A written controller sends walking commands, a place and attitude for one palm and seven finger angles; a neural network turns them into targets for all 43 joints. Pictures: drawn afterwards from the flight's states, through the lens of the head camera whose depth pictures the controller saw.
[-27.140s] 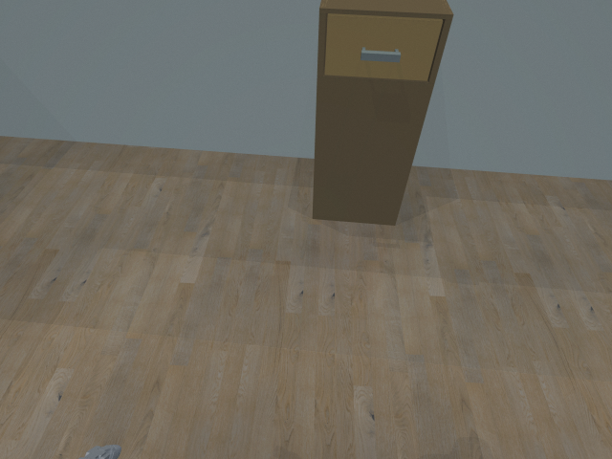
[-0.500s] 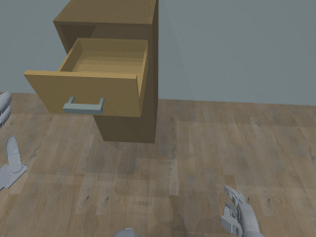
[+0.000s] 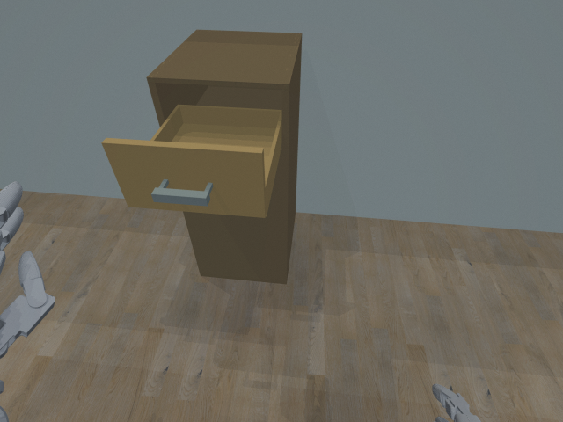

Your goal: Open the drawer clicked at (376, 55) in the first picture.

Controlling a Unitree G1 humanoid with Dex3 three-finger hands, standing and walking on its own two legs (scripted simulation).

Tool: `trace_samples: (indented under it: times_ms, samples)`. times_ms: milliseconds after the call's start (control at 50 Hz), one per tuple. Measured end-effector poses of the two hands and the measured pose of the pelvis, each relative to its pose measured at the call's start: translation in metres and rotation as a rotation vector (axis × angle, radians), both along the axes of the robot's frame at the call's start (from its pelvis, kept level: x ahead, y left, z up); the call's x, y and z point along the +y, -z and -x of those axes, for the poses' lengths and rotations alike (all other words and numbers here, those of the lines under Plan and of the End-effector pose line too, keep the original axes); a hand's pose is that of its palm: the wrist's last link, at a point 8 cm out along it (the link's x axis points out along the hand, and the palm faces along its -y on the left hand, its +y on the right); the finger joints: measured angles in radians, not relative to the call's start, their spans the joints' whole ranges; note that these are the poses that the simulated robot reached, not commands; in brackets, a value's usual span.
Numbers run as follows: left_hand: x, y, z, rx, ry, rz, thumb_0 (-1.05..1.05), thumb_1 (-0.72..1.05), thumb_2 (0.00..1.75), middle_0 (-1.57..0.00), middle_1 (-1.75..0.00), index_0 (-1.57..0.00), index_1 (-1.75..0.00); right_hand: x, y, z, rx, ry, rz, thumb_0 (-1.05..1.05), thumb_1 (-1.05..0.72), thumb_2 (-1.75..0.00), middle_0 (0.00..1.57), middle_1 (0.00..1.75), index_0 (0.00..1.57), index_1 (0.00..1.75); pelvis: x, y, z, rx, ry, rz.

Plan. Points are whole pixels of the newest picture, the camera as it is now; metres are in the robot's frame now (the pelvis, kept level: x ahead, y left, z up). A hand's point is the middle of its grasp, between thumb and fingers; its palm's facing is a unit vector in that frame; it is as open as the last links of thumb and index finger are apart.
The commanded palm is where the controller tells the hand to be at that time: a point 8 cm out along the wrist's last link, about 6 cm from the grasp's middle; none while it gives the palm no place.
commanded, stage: stop stepping back and stand still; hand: left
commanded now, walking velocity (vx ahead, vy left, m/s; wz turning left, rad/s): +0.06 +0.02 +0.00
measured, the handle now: (184, 190) +0.57 +0.24 +0.01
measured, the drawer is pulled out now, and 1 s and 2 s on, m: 0.30 0.30 0.30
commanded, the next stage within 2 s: let the arm hang, fingers relaxed in 0.16 s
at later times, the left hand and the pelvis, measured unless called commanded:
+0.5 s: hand out of the picture +0.10 +0.20 -0.14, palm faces +0.01 -0.97 -0.25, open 7.4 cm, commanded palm none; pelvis -0.01 +0.01 -0.01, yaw +2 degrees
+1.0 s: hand out of the picture -0.03 +0.20 -0.16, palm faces +0.05 -0.96 -0.26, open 7.4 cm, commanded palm none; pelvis +0.00 +0.01 +0.01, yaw +1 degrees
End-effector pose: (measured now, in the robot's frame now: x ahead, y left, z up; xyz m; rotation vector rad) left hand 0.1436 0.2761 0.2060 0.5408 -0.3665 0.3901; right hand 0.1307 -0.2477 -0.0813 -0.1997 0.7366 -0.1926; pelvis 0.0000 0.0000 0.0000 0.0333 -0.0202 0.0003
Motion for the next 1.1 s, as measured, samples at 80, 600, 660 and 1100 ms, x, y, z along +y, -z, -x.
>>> trace_samples:
  times_ms: [80, 600, 660, 1100]
  samples:
    - [0.002, 0.003, 0.006, -0.007, 0.01, 0.032, 0.01, 0.89, 0.9, -0.21, -0.3, -0.21, -0.3, 0.015, -0.007, -0.006, -0.029, -0.038, 0.01, 0.01, -0.9, -0.9, 0.2, 0.3, 0.21, 0.3, 0.005, 0.0, 0.004, 0.002, -0.004, 0.011]
    - [-0.042, 0.343, 0.132, 1.558, -0.22, 0.634, -0.02, 1.0, 0.9, -0.21, -0.3, -0.2, -0.3, 0.005, 0.048, 0.128, 0.596, 0.016, -0.031, 0.01, -0.91, -0.9, 0.2, 0.3, 0.2, 0.3, 0.002, -0.002, 0.014, -0.004, -0.031, 0.029]
    - [-0.034, 0.342, 0.167, 1.647, -0.287, 0.642, -0.02, 1.0, 0.9, -0.21, -0.3, -0.2, -0.3, 0.01, 0.048, 0.159, 0.709, 0.032, -0.043, 0.01, -0.91, -0.9, 0.2, 0.3, 0.2, 0.3, 0.001, -0.005, 0.012, 0.0, -0.033, 0.034]
    - [-0.042, 0.333, 0.143, 1.63, -0.279, 0.614, 0.0, 0.91, 0.9, -0.2, -0.3, -0.19, -0.3, 0.054, 0.067, 0.155, 0.691, 0.063, -0.185, 0.0, -0.91, -0.9, 0.2, 0.3, 0.2, 0.3, 0.007, -0.009, 0.002, -0.013, -0.009, 0.023]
